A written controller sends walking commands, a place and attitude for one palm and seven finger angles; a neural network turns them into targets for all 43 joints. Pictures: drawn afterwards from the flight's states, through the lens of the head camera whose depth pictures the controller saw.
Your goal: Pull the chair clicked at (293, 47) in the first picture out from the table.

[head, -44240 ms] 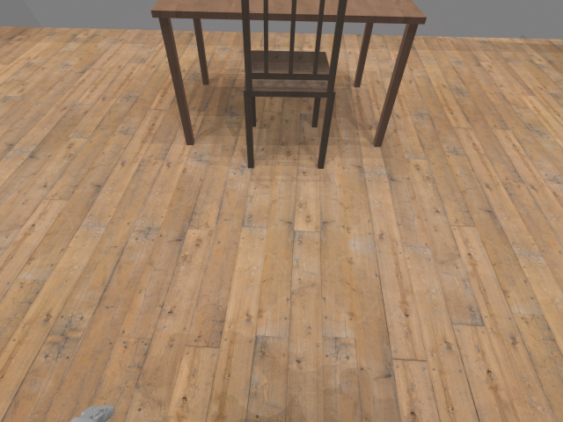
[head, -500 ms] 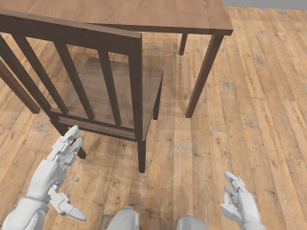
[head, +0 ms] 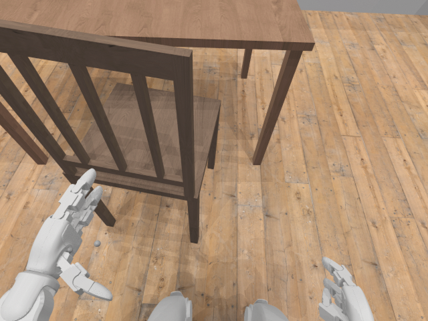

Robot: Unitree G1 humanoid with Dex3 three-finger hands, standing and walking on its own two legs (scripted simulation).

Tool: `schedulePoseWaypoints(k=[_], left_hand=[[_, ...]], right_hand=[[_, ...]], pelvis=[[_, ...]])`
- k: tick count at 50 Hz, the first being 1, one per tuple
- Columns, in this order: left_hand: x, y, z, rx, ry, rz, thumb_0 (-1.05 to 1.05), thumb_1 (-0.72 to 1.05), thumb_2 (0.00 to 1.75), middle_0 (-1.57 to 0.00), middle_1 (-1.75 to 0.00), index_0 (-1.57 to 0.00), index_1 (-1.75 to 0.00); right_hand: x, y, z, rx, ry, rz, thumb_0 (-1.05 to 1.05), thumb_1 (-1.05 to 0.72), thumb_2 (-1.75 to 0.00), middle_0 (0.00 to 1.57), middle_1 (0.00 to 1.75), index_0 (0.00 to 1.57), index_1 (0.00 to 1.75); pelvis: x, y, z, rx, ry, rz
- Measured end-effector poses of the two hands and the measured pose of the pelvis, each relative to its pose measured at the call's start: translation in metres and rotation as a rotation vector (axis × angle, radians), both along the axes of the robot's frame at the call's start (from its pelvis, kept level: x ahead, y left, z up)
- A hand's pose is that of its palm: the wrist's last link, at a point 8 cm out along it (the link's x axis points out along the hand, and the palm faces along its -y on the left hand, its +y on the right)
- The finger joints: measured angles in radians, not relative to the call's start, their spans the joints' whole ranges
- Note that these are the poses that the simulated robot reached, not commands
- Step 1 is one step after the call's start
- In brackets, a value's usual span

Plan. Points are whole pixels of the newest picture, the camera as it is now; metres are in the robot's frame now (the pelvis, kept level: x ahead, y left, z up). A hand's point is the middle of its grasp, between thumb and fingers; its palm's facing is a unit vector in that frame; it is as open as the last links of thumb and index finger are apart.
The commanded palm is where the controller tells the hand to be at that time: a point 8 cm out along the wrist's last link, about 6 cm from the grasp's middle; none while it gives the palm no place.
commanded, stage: raise the hand toward the chair's back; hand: left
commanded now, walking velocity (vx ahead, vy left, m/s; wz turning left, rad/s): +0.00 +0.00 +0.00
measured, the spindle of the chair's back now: (105, 127) +0.49 +0.27 +0.02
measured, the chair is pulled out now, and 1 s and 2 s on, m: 0.17 0.17 0.17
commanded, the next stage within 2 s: aim the fingers beside a spindle in 0.12 s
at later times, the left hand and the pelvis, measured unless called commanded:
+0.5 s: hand (110, 239) +0.25 +0.19 +0.03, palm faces -0.15 -0.99 -0.06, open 16.9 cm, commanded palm +0.23 +0.25 +0.03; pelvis -0.01 -0.02 -0.01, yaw +0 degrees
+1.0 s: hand (119, 224) +0.28 +0.19 +0.01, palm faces -0.16 -0.99 -0.05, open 16.9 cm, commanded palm +0.27 +0.24 +0.01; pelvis -0.01 -0.02 -0.02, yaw +0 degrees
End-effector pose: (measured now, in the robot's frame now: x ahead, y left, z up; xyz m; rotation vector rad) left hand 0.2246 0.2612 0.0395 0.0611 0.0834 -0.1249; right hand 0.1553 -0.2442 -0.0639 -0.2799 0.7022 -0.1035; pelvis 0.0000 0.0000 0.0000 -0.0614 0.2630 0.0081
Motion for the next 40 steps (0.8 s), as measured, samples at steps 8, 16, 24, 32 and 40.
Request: schedulePoseWaypoints(k=[8,16,24,32,40], left_hand=[[-0.006,-0.010,0.001,-0.001,0.011,-0.020,-0.01,-0.50,0.30,-0.06,-0.08,-0.07,-0.08],[-0.006,-0.011,0.000,0.007,0.001,0.004,-0.01,-0.50,0.30,-0.06,-0.08,-0.07,-0.08],[0.008,-0.016,-0.008,0.000,-0.009,-0.021,-0.01,-0.50,0.30,-0.06,-0.08,-0.07,-0.08],[0.020,-0.018,-0.010,-0.003,-0.006,-0.022,-0.01,-0.50,0.30,-0.06,-0.08,-0.07,-0.08],[0.026,-0.019,-0.019,0.000,-0.002,-0.020,-0.01,-0.50,0.30,-0.06,-0.08,-0.07,-0.08]], right_hand=[[0.005,-0.001,0.002,0.015,-0.034,0.007,0.02,-0.90,-0.90,0.20,0.30,0.20,0.30],[0.008,-0.004,-0.003,0.025,-0.038,0.023,0.01,-0.90,-0.90,0.20,0.30,0.20,0.30],[0.002,-0.016,-0.012,0.007,-0.018,0.015,0.01,-0.90,-0.90,0.20,0.30,0.20,0.30],[-0.007,-0.026,-0.019,0.007,0.007,-0.014,0.02,-0.90,-0.90,0.20,0.30,0.20,0.30],[-0.012,-0.031,-0.025,-0.001,0.027,-0.023,0.02,-0.90,-0.90,0.20,0.30,0.20,0.30]], pelvis=[[-0.003,-0.006,0.000,0.003,-0.008,0.001],[-0.005,-0.013,-0.002,0.008,-0.004,0.007],[-0.007,-0.021,-0.008,0.009,0.009,0.004],[-0.006,-0.025,-0.010,0.014,0.022,0.000],[-0.007,-0.027,-0.015,0.016,0.038,-0.006]])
